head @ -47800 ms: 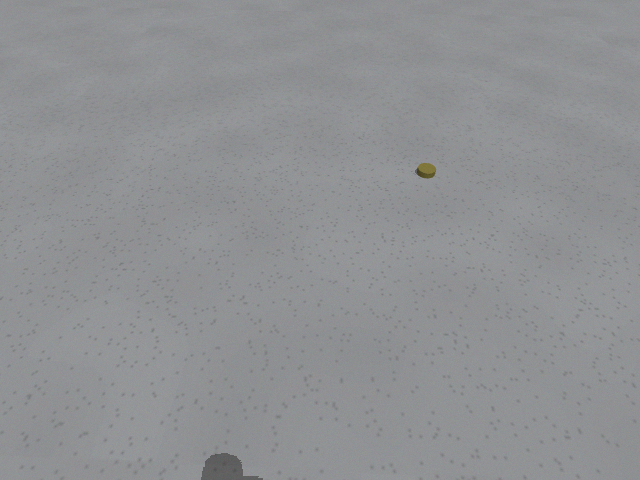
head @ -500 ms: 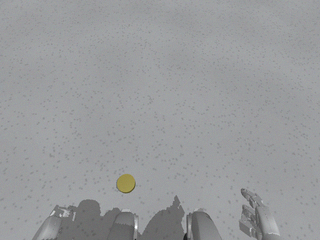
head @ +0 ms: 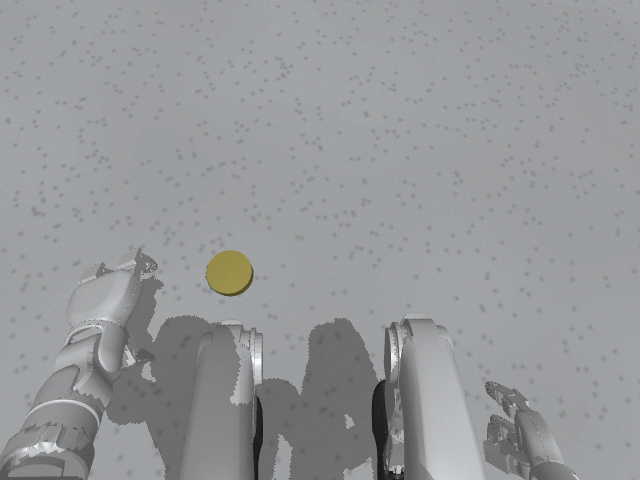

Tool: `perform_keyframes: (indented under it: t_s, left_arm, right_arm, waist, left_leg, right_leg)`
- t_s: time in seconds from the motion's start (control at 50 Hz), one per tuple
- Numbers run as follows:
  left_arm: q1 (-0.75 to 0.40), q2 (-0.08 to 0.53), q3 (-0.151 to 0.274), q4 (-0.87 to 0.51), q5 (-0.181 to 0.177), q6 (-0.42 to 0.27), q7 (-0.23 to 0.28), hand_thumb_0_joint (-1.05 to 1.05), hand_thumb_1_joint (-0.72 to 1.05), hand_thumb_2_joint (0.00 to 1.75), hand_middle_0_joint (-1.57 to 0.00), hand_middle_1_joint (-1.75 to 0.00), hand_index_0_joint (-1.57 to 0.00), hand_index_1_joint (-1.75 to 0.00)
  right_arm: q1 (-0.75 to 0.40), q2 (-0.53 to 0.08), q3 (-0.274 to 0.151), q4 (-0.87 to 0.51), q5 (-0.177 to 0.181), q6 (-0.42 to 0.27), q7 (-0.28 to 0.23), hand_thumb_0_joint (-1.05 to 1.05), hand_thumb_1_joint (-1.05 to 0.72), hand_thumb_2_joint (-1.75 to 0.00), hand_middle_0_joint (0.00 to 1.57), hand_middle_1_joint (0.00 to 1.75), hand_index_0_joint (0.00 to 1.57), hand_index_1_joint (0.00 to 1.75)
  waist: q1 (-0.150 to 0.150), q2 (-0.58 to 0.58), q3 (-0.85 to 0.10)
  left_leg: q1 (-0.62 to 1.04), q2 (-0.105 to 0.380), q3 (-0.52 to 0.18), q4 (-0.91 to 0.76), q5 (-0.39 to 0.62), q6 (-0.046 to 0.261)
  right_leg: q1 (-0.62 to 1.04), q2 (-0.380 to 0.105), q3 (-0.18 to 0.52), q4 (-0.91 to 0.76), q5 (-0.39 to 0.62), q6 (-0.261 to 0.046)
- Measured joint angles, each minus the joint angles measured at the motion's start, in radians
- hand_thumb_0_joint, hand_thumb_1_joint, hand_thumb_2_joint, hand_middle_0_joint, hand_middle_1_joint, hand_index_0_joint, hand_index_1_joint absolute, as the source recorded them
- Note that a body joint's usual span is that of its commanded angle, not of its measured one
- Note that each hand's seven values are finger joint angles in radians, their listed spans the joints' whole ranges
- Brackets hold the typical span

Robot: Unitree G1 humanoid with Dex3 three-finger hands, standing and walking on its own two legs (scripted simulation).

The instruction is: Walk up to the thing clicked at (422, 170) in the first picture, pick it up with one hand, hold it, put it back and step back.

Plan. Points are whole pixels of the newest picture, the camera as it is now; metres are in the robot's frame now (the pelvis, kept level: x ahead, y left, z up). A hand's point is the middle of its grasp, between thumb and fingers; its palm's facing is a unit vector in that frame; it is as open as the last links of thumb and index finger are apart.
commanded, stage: rise first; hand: left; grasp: from above
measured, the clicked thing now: (230, 273) +0.46 +0.19 -0.42
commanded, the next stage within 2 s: approach in 1.56 s
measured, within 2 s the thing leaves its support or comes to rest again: neither
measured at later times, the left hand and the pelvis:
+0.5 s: hand (160, 301) +0.37 +0.26 -0.24, palm faces -0.46 -0.05 -0.89, open 14.3 cm; pelvis -0.01 +0.02 -0.07, yaw -2 degrees
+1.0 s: hand (181, 289) +0.40 +0.24 -0.28, palm faces -0.47 -0.03 -0.88, open 14.1 cm; pelvis +0.00 +0.01 -0.09, yaw -2 degrees
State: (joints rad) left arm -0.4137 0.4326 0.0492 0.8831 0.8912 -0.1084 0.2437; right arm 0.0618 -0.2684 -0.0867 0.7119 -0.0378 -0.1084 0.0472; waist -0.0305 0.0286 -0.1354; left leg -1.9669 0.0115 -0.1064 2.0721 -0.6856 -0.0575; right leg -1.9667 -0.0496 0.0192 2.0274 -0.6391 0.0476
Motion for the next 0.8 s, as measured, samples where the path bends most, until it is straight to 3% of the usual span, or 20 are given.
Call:
perform_keyframes:
  t_s: [0.14,0.28,0.38,0.66,0.8]
  left_arm:
    - [-0.081,0.032,-0.016,0.107,0.103,-0.051,0.034,0.0,-0.51,1.02,-0.11,-1.0,-0.11,-1.01]
    - [-0.145,0.056,-0.021,0.219,0.217,-0.086,0.111,0.0,-0.56,1.07,-0.09,-1.0,-0.08,-1.02]
    - [-0.195,0.068,-0.03,0.293,0.276,-0.085,0.164,0.0,-0.58,1.08,-0.08,-0.98,-0.07,-1.0]
    - [-0.29,0.062,-0.05,0.426,0.362,-0.064,0.244,0.0,-0.56,1.06,-0.07,-0.98,-0.07,-0.99]
    - [-0.317,0.062,-0.03,0.461,0.367,-0.062,0.264,0.0,-0.55,1.04,-0.07,-1.0,-0.08,-1.0]
  right_arm:
    - [0.044,0.001,0.007,0.032,-0.011,0.028,0.01,0.01,-0.89,-0.9,0.2,0.3,0.2,0.3]
    - [0.055,-0.005,0.021,0.052,-0.031,0.041,0.023,0.01,-0.89,-0.9,0.2,0.3,0.2,0.3]
    - [0.045,-0.006,0.026,0.06,-0.048,0.038,0.033,0.0,-0.89,-0.9,0.2,0.3,0.2,0.3]
    - [0.022,0.019,0.045,0.072,-0.08,0.034,0.057,0.0,-0.9,-0.9,0.2,0.3,0.2,0.3]
    - [0.029,0.022,0.049,0.075,-0.093,0.031,0.07,0.0,-0.9,-0.9,0.2,0.3,0.2,0.3]
  waist:
    - [-0.031,-0.002,0.011]
    - [-0.062,-0.017,0.01]
    - [-0.079,-0.021,0.009]
    - [-0.11,-0.016,0.011]
    - [-0.121,-0.013,0.021]
  left_leg:
    - [-0.085,-0.01,-0.009,0.092,0.007,0.004]
    - [-0.149,-0.02,-0.019,0.158,0.01,0.009]
    - [-0.188,-0.028,-0.023,0.197,0.012,0.013]
    - [-0.254,-0.032,-0.017,0.258,0.0,0.028]
    - [-0.275,-0.032,-0.02,0.282,-0.012,0.023]
  right_leg:
    - [-0.077,0.004,0.005,0.08,0.01,0.006]
    - [-0.126,0.004,0.004,0.133,0.012,0.009]
    - [-0.155,0.004,0.005,0.164,0.011,0.008]
    - [-0.213,0.009,0.018,0.216,-0.001,0.005]
    - [-0.239,0.014,0.021,0.242,-0.01,0.014]
